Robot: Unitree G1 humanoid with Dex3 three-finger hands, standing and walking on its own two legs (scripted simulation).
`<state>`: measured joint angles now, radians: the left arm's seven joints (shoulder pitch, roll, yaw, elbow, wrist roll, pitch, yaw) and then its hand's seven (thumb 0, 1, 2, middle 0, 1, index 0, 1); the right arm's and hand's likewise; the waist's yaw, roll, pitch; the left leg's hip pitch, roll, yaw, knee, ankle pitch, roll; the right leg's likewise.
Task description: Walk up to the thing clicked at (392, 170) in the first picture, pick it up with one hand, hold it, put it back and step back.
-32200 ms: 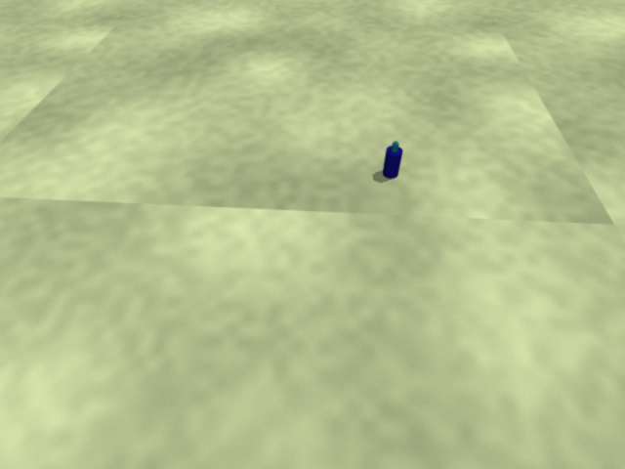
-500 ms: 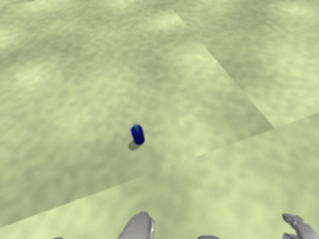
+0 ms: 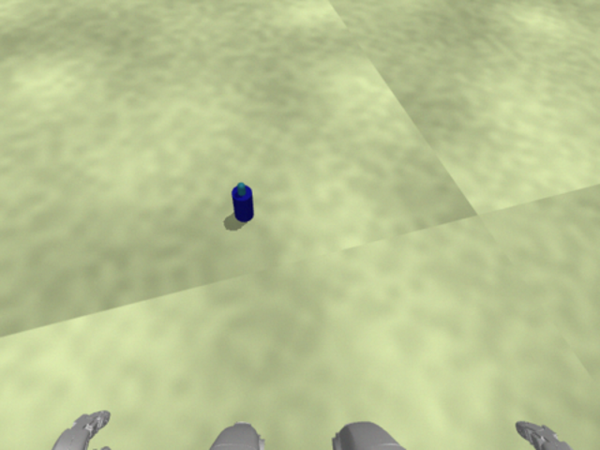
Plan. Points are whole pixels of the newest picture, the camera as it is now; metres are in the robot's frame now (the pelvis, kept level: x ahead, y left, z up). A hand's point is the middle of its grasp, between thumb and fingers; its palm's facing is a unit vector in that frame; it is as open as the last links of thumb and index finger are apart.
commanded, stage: step back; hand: left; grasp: from the side
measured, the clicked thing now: (242, 200) +0.96 +0.22 -0.67
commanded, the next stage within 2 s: stand in 1.26 s
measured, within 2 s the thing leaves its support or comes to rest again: neither
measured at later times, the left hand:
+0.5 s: hand out of the picture -0.05 +0.26 -0.14, palm faces +0.07 -0.90 -0.43, open 7.4 cm
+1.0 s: hand out of the picture +0.00 +0.21 -0.14, palm faces +0.11 -0.91 -0.39, open 7.4 cm
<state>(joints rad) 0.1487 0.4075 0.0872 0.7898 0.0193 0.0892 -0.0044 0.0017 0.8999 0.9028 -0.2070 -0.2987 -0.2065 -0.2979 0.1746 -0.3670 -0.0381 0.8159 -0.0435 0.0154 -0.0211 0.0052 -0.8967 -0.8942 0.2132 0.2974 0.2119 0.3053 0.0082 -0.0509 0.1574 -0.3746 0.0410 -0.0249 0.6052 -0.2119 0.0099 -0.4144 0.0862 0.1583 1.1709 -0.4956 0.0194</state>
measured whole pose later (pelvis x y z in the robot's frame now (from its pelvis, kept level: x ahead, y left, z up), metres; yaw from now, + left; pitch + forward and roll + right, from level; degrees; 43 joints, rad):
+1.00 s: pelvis -0.06 -0.06 +0.00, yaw +6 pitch -2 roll +0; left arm 0.15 0.34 0.05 0.98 0.03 -0.04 -0.01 0.00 0.90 0.90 -0.21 -0.30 -0.21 -0.30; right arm 0.20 -0.40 -0.05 1.00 -0.03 0.02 0.01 0.00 -0.90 -0.89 0.21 0.30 0.21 0.30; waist 0.02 0.04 0.07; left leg -0.33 0.01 -0.07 0.78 -0.45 0.00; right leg -0.29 -0.03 -0.06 0.63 -0.29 -0.02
